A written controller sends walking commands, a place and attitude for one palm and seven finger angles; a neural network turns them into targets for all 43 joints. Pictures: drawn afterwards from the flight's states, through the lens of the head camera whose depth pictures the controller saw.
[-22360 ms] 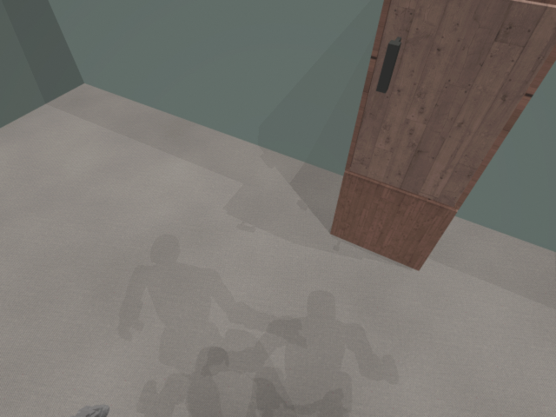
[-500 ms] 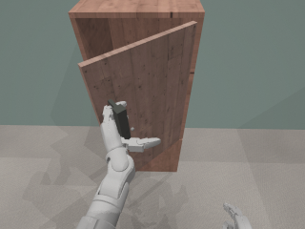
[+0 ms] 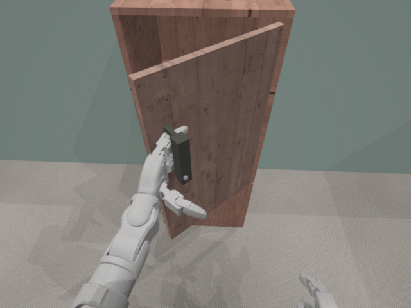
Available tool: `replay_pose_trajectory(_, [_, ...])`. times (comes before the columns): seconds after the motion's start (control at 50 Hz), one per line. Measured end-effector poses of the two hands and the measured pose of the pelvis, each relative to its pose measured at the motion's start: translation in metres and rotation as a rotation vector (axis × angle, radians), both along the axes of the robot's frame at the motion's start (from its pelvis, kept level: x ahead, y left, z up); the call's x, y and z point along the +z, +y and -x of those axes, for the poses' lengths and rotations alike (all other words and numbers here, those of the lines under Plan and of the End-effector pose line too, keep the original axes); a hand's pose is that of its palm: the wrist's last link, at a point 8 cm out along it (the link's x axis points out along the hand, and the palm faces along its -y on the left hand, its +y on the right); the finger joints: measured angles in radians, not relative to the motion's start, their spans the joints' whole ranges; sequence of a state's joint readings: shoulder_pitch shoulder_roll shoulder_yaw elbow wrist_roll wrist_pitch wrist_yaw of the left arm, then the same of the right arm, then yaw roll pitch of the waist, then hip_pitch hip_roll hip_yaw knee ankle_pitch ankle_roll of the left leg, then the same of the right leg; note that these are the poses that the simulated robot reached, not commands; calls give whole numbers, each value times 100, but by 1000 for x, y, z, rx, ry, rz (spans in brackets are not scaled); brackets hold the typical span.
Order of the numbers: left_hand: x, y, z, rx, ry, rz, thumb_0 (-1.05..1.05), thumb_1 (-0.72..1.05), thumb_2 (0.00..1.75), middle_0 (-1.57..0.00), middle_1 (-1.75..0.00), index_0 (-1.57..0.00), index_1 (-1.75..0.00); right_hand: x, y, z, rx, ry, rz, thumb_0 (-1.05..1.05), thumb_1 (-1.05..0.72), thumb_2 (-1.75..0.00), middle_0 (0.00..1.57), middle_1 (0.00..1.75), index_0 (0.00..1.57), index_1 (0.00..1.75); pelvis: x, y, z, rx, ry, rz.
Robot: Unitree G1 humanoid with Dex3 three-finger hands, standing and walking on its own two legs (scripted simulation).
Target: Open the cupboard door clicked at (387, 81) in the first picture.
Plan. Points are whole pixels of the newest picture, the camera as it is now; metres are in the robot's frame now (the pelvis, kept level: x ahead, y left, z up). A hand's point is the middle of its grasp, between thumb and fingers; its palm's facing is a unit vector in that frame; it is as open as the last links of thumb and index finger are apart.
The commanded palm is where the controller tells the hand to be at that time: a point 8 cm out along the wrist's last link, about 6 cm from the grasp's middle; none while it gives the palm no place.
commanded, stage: slide the hand sideways off the handle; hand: left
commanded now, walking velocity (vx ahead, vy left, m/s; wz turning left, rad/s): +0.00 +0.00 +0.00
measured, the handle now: (176, 154) +0.40 +0.09 +0.09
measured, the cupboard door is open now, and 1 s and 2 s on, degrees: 41 42 42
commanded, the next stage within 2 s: draw the hand back to the body in 0.98 s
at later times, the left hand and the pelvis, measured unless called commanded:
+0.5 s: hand (173, 193) +0.30 +0.09 +0.09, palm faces -0.03 -1.00 +0.00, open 15.9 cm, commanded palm +0.27 +0.15 +0.09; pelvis +0.03 -0.02 +0.01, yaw -2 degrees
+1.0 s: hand (142, 218) +0.25 +0.13 +0.09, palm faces +0.01 -1.00 -0.04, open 16.3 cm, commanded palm +0.23 +0.19 +0.09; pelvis +0.03 -0.03 +0.00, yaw +1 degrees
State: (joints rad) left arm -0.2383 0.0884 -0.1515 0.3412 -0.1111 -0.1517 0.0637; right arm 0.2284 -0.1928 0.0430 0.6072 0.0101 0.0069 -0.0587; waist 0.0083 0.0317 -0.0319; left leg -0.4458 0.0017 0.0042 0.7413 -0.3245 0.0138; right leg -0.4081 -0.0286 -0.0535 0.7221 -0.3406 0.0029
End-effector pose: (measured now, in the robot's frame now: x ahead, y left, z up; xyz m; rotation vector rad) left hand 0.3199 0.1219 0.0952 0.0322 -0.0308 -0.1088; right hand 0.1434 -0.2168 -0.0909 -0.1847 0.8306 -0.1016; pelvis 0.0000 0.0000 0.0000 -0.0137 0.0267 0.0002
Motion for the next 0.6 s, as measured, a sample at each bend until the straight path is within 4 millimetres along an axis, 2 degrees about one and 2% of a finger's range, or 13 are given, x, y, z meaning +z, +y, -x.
replay_pose_trajectory(0.12, [0, -2, 1, 17, 11, 50, -1, -50, 30, -25, -40, -26, -39, 5, -4, 3, 1, -22, -4, 2, -90, -90, 20, 30, 20, 30, 2, 2, -2, -16, 5, -7])
replay_pose_trajectory(0.26, [-1, -6, 5, 19, 8, 51, -1, -50, 30, -24, -40, -26, -37, 13, -7, -6, -14, -60, -25, 2, -90, -90, 20, 30, 20, 30, 4, -2, -12, -41, 11, -11])
replay_pose_trajectory(0.46, [-5, 13, 32, 62, 35, 36, -1, -50, 30, -23, -35, -24, -34, 21, -19, -39, -7, -92, -24, 2, -90, -90, 20, 30, 20, 30, 6, -15, -31, -40, 16, -13])
replay_pose_trajectory(0.6, [-5, 28, 50, 94, 37, 14, -1, -50, 30, -23, -34, -22, -33, 22, -27, -63, 24, -140, -15, 2, -90, -90, 20, 30, 20, 30, 4, -24, -37, -18, 26, -13])
